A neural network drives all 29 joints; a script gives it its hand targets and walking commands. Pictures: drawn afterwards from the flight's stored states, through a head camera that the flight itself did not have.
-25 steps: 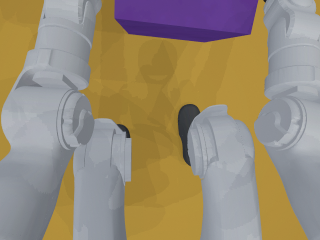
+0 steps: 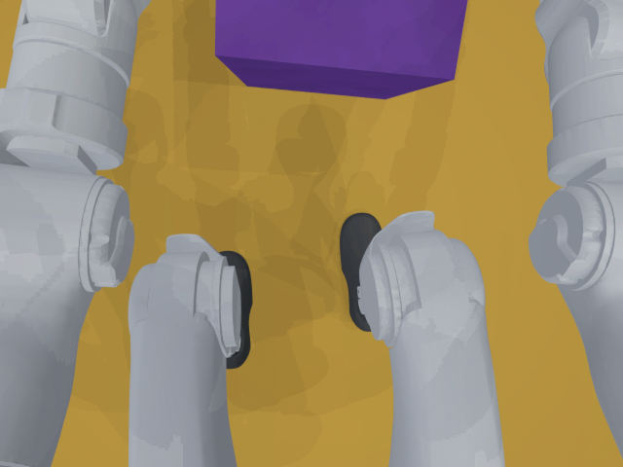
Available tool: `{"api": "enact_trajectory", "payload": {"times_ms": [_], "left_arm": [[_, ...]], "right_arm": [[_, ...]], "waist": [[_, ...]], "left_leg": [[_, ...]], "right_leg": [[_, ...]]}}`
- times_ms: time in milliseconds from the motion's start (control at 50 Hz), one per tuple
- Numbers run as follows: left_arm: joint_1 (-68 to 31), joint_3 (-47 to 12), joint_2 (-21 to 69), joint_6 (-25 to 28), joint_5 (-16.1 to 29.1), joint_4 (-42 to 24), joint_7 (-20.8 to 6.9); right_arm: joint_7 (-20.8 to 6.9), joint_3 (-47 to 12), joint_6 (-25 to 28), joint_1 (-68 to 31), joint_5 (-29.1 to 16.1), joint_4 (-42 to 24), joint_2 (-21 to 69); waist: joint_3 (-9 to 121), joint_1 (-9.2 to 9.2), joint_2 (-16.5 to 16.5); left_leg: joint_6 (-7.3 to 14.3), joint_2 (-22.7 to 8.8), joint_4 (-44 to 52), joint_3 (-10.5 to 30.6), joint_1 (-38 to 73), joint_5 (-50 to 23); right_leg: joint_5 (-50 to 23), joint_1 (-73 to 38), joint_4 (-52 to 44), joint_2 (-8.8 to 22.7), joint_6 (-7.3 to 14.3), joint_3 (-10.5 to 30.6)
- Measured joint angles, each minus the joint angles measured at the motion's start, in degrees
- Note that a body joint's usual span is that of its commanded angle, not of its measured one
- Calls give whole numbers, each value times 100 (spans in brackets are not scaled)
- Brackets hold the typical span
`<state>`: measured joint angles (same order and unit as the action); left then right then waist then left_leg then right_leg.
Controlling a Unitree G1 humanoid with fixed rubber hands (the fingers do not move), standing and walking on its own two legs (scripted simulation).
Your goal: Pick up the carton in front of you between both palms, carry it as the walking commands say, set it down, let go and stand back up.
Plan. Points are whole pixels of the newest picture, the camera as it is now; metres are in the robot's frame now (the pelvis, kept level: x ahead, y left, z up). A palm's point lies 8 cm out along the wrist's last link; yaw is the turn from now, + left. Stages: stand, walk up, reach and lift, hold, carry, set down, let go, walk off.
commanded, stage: set down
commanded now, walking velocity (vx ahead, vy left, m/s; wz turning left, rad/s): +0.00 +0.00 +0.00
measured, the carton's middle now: out of the picture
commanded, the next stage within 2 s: let go in 0.84 s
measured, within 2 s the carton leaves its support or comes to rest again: neither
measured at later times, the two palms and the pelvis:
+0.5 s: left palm out of the picture +0.61 +0.09 +0.02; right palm out of the picture +0.54 -0.29 +0.02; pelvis +0.02 +0.00 +0.12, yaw +0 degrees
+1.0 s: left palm out of the picture +0.59 +0.10 +0.16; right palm out of the picture +0.52 -0.29 +0.16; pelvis +0.04 -0.01 +0.26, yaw +0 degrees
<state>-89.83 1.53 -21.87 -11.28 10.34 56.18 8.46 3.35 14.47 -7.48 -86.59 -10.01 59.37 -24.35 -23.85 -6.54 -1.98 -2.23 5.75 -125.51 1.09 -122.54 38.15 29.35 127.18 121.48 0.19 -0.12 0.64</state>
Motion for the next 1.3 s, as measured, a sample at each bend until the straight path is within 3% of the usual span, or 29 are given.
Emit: {"api": "enact_trajectory", "payload": {"times_ms": [240,540,920,1100,1200,1300], "left_arm": [[256,906,249,-136,-690,486,-182],[957,842,327,-472,-767,-474,-207],[1617,1379,655,-216,-1339,-361,-473],[3432,1440,1296,-128,-1763,-1456,-255],[4756,1238,1497,52,-1725,-2045,-262],[5716,1063,1504,321,-1693,-2196,-396]], "right_arm": [[-34,367,-301,515,587,-198,373],[-229,541,-651,1234,603,-1081,408],[-551,861,-395,1877,1137,-1021,697],[-923,540,-277,3463,1643,-1746,894],[-1027,192,-128,4611,1552,-2144,948],[-1039,-95,107,5604,1345,-2340,1001]], "waist": [[1429,-26,-64],[2053,15,-33],[2477,55,-50],[2494,195,14],[2492,202,81],[2548,208,151]], "left_leg": [[32,-84,1366,-23,331,-280],[34,-95,2956,102,1142,-632],[44,-153,5583,221,2995,-1477],[10,-186,6823,283,4288,-1812],[-9,-247,7414,338,5181,-1919],[-10,-319,7857,360,6020,-1963]], "right_leg": [[-213,-317,-1281,-112,-25,102],[-472,-1190,-2844,-147,-16,99],[-1208,-3085,-5406,-150,9,148],[-1456,-4339,-6515,-131,85,148],[-1532,-5223,-7065,-159,132,115],[-1573,-6057,-7496,-204,161,101]]}}
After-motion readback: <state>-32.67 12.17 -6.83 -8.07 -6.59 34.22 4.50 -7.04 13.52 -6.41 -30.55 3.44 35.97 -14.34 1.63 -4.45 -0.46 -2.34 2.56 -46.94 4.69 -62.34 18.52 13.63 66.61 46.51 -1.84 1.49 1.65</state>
